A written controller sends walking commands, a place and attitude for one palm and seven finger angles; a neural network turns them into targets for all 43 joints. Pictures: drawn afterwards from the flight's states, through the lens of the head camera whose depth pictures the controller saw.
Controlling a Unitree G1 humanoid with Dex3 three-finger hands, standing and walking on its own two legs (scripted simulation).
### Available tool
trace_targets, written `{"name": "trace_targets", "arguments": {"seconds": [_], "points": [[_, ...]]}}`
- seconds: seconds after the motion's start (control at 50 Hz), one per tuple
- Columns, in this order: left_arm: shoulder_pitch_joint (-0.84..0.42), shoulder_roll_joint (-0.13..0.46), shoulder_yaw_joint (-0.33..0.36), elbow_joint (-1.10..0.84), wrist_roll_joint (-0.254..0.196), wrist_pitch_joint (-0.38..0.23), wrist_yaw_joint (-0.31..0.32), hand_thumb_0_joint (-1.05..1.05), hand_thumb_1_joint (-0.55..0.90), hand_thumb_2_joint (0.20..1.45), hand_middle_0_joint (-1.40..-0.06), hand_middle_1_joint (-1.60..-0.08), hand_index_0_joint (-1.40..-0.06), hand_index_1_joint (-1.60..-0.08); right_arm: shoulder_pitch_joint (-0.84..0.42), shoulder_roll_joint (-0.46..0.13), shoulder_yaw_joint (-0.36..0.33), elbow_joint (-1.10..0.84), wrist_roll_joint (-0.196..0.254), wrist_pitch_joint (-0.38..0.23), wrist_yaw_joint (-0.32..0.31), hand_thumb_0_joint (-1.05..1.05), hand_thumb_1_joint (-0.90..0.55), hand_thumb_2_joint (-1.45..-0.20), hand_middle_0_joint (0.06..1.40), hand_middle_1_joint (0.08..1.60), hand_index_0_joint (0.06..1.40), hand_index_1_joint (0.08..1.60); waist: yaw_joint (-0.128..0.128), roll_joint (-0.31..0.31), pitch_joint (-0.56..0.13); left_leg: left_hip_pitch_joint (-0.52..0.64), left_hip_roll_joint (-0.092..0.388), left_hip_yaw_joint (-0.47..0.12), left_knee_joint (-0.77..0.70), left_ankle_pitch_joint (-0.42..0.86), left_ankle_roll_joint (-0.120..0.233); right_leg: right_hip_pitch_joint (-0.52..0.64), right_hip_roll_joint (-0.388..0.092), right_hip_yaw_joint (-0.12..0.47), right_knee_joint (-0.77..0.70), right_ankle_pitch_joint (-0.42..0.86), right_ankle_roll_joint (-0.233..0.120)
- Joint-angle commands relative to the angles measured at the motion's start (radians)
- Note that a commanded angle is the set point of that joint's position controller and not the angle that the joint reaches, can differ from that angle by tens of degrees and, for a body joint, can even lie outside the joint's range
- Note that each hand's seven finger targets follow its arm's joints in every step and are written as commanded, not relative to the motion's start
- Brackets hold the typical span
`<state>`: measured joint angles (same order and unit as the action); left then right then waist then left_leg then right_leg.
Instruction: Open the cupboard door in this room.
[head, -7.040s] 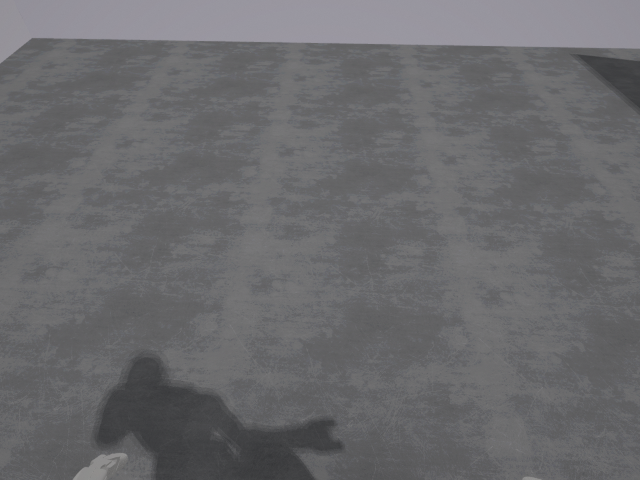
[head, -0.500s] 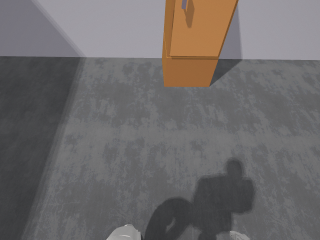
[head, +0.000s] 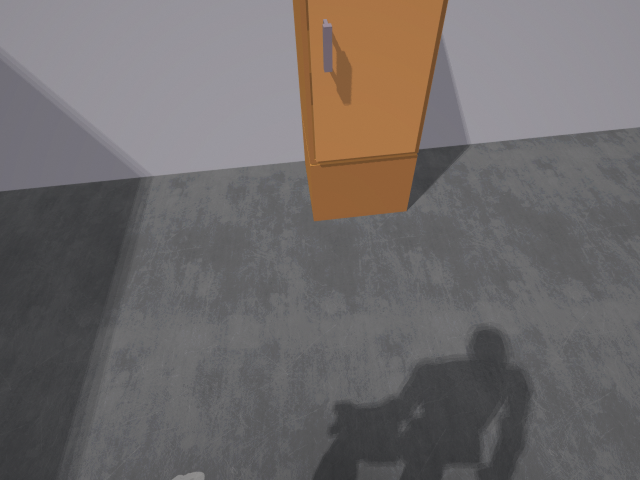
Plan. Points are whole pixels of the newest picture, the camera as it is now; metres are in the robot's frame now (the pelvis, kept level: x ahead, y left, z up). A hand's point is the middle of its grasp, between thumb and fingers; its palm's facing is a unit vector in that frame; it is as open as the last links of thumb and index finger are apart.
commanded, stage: stand and wait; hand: left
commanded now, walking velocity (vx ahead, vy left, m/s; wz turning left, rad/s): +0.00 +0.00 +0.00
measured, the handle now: (326, 45) +1.18 +0.02 +0.00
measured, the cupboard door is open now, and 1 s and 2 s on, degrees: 0 0 0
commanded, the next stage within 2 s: look at it before walking up in 0.70 s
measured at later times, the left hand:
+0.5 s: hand out of the picture +0.01 +0.19 -0.17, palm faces +0.04 -0.99 -0.17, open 7.4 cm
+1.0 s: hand out of the picture +0.04 +0.19 -0.17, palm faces +0.01 -0.98 -0.18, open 7.4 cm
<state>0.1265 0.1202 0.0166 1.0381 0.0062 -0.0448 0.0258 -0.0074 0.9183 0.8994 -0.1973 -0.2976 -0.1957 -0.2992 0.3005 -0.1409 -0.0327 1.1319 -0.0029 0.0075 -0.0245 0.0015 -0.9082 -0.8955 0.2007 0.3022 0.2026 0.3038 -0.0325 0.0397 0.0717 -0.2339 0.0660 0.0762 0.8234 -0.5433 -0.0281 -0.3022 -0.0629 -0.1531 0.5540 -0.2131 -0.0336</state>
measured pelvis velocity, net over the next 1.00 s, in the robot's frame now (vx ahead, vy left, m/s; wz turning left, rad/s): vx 0.05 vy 0.03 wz -0.04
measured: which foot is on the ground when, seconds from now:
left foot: up 0.00-0.12, down 0.14-1.00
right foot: down 0.00-1.00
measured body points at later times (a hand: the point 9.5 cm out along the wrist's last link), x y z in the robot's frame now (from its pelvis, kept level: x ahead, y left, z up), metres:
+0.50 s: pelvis +0.04 +0.03 +0.01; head +0.04 +0.04 +0.46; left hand +0.01 +0.25 -0.15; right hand +0.03 -0.19 -0.15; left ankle +0.00 +0.14 -0.73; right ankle +0.06 -0.10 -0.73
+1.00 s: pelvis +0.05 +0.03 +0.01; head +0.05 +0.03 +0.46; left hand +0.04 +0.25 -0.15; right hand +0.01 -0.17 -0.15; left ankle +0.00 +0.14 -0.73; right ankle +0.06 -0.10 -0.73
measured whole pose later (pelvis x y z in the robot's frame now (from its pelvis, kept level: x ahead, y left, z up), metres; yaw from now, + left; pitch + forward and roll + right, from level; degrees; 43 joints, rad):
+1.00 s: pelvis +0.05 +0.03 +0.01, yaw -2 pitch -2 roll +0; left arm 0.29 0.13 0.00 1.15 0.01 -0.01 0.05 0.01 0.91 0.90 -0.20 -0.30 -0.19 -0.30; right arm 0.32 -0.10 -0.01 1.17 -0.01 -0.02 -0.04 0.00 -0.90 -0.90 0.20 0.30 0.20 0.30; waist 0.01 0.00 0.03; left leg -0.06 0.04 0.13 0.40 -0.30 0.00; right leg -0.18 -0.08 -0.10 0.44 -0.21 0.03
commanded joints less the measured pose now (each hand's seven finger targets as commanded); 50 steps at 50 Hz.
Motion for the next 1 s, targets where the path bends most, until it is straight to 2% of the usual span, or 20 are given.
{"name": "trace_targets", "arguments": {"seconds": [0.0,0.04,0.08,0.1,0.12,0.14,0.16,0.18,0.2,0.24,0.3,0.36,0.46,0.6,0.66,0.78,0.9,0.98], "points": [[0.057,0.169,0.026,-0.002,0.010,0.013,0.009,0.000,0.900,0.900,-0.200,-0.300,-0.200,-0.300,0.095,-0.017,0.003,-0.012,-0.002,-0.005,-0.001,0.000,-0.900,-0.900,0.200,0.300,0.200,0.300,0.018,-0.153,-0.094,-0.012,0.020,-0.021,-0.065,0.093,-0.009,0.072,-0.228,0.197,-0.255,0.305,-0.108],[0.048,0.151,0.031,0.000,0.009,0.019,0.010,0.000,0.900,0.900,-0.200,-0.300,-0.200,-0.300,0.115,-0.008,0.004,-0.006,-0.007,-0.004,0.001,0.000,-0.900,-0.900,0.200,0.300,0.200,0.300,0.012,-0.150,-0.094,0.035,0.015,-0.005,-0.198,0.185,-0.012,0.049,-0.187,0.168,-0.254,0.141,-0.085],[0.035,0.143,0.025,0.005,-0.002,0.028,0.008,0.000,0.900,0.900,-0.200,-0.300,-0.200,-0.300,0.139,-0.020,0.005,0.011,-0.010,-0.009,0.002,0.000,-0.900,-0.900,0.200,0.300,0.200,0.300,-0.005,-0.115,-0.079,0.136,0.018,-0.004,-0.367,0.322,-0.013,-0.030,-0.145,0.143,-0.223,-0.030,-0.034],[0.045,0.122,0.018,0.006,-0.006,0.031,0.005,0.000,0.900,0.900,-0.200,-0.300,-0.200,-0.300,0.131,-0.047,0.003,0.012,-0.013,-0.018,0.001,0.000,-0.900,-0.900,0.200,0.300,0.200,0.300,0.006,-0.041,-0.065,0.127,0.056,-0.061,-0.429,0.343,0.001,-0.043,-0.101,0.126,-0.192,-0.062,-0.001],[0.062,0.104,0.015,0.007,-0.009,0.036,0.002,0.000,0.900,0.900,-0.200,-0.300,-0.200,-0.300,0.096,-0.078,0.002,0.001,-0.016,-0.023,-0.003,0.000,-0.900,-0.900,0.200,0.300,0.200,0.300,0.026,0.018,-0.028,0.035,0.117,-0.116,-0.500,0.313,0.022,0.005,-0.058,0.104,-0.181,-0.044,0.028],[0.085,0.099,0.016,0.015,-0.005,0.039,0.000,0.000,0.900,0.900,-0.200,-0.300,-0.200,-0.300,0.051,-0.093,-0.001,-0.014,-0.015,-0.022,-0.003,0.000,-0.900,-0.900,0.200,0.300,0.200,0.300,0.049,0.019,-0.009,-0.041,0.138,-0.128,-0.532,0.263,0.032,0.073,-0.048,0.094,-0.180,-0.018,0.040],[0.093,0.106,0.016,0.027,-0.001,0.041,0.000,0.000,0.900,0.900,-0.200,-0.300,-0.200,-0.300,0.015,-0.091,0.001,-0.020,-0.013,-0.024,-0.002,0.000,-0.900,-0.900,0.200,0.300,0.200,0.300,0.057,0.034,0.007,-0.073,0.124,-0.117,-0.544,0.254,0.029,0.108,-0.047,0.092,-0.176,0.015,0.046],[0.097,0.108,0.018,0.039,0.001,0.042,0.001,0.000,0.900,0.900,-0.200,-0.300,-0.200,-0.300,0.007,-0.082,0.004,-0.018,-0.012,-0.028,-0.002,0.000,-0.900,-0.900,0.200,0.300,0.200,0.300,0.056,0.066,0.019,-0.086,0.115,-0.105,-0.562,0.278,0.027,0.142,-0.051,0.085,-0.159,0.054,0.048],[0.123,0.109,0.013,0.050,0.001,0.040,0.002,0.000,0.900,0.900,-0.200,-0.300,-0.200,-0.300,0.006,-0.079,0.006,-0.020,-0.010,-0.030,-0.004,0.000,-0.900,-0.900,0.200,0.300,0.200,0.300,0.061,0.066,0.013,-0.070,0.108,-0.093,-0.565,0.312,0.028,0.160,-0.056,0.092,-0.162,0.088,0.047],[0.154,0.111,0.007,0.071,-0.001,0.036,0.004,0.000,0.900,0.900,-0.200,-0.300,-0.200,-0.300,0.019,-0.075,0.009,-0.016,-0.008,-0.032,-0.007,0.000,-0.900,-0.900,0.200,0.300,0.200,0.300,0.058,0.049,0.020,-0.023,0.095,-0.069,-0.546,0.377,0.024,0.153,-0.067,0.101,-0.180,0.126,0.042],[0.181,0.113,0.000,0.087,-0.001,0.030,0.007,0.000,0.900,0.900,-0.200,-0.300,-0.200,-0.300,0.044,-0.071,0.012,-0.007,-0.006,-0.034,-0.010,0.000,-0.900,-0.900,0.200,0.300,0.200,0.300,0.046,0.008,-0.008,0.045,0.089,-0.049,-0.528,0.448,0.026,0.152,-0.077,0.105,-0.196,0.163,0.041],[0.197,0.109,-0.004,0.097,0.000,0.028,0.009,0.000,0.900,0.900,-0.200,-0.300,-0.200,-0.300,0.050,-0.075,0.013,-0.004,-0.005,-0.033,-0.011,0.000,-0.900,-0.900,0.200,0.300,0.200,0.300,0.042,-0.021,-0.002,0.065,0.087,-0.045,-0.527,0.460,0.029,0.145,-0.079,0.108,-0.202,0.168,0.042],[0.225,0.101,-0.008,0.111,0.001,0.028,0.014,0.000,0.900,0.900,-0.200,-0.300,-0.200,-0.300,0.056,-0.078,0.015,0.005,-0.003,-0.033,-0.012,0.000,-0.900,-0.900,0.200,0.300,0.200,0.300,0.038,-0.030,-0.001,0.084,0.085,-0.038,-0.527,0.466,0.033,0.141,-0.079,0.109,-0.200,0.167,0.042],[0.252,0.084,-0.009,0.119,0.002,0.029,0.018,0.000,0.900,0.900,-0.200,-0.300,-0.200,-0.300,0.075,-0.068,0.016,0.014,-0.003,-0.037,-0.016,0.000,-0.900,-0.900,0.200,0.300,0.200,0.300,0.038,-0.032,0.006,0.087,0.080,-0.034,-0.522,0.496,0.039,0.142,-0.077,0.112,-0.186,0.184,0.041],[0.251,0.081,-0.007,0.118,0.002,0.031,0.020,0.000,0.900,0.900,-0.200,-0.300,-0.200,-0.300,0.083,-0.060,0.016,0.018,-0.002,-0.036,-0.017,0.000,-0.900,-0.900,0.200,0.300,0.200,0.300,0.039,-0.017,0.023,0.071,0.079,-0.033,-0.525,0.479,0.040,0.140,-0.075,0.111,-0.182,0.163,0.042],[0.253,0.078,-0.006,0.112,0.003,0.030,0.022,0.000,0.900,0.900,-0.200,-0.300,-0.200,-0.300,0.092,-0.051,0.014,0.023,-0.004,-0.038,-0.018,0.000,-0.900,-0.900,0.200,0.300,0.200,0.300,0.040,-0.037,0.022,0.073,0.076,-0.033,-0.516,0.496,0.042,0.140,-0.075,0.111,-0.170,0.185,0.039],[0.243,0.081,-0.004,0.106,0.003,0.031,0.022,0.000,0.900,0.900,-0.200,-0.300,-0.200,-0.300,0.103,-0.043,0.013,0.026,-0.003,-0.038,-0.018,0.000,-0.900,-0.900,0.200,0.300,0.200,0.300,0.040,-0.029,0.036,0.058,0.075,-0.032,-0.520,0.478,0.041,0.139,-0.073,0.112,-0.169,0.173,0.038],[0.241,0.082,-0.002,0.103,0.003,0.029,0.022,0.000,0.900,0.900,-0.200,-0.300,-0.200,-0.300,0.106,-0.045,0.013,0.025,-0.005,-0.039,-0.018,0.000,-0.900,-0.900,0.200,0.300,0.200,0.300,0.040,-0.028,0.022,0.067,0.074,-0.030,-0.514,0.495,0.042,0.147,-0.073,0.115,-0.164,0.195,0.035]]}}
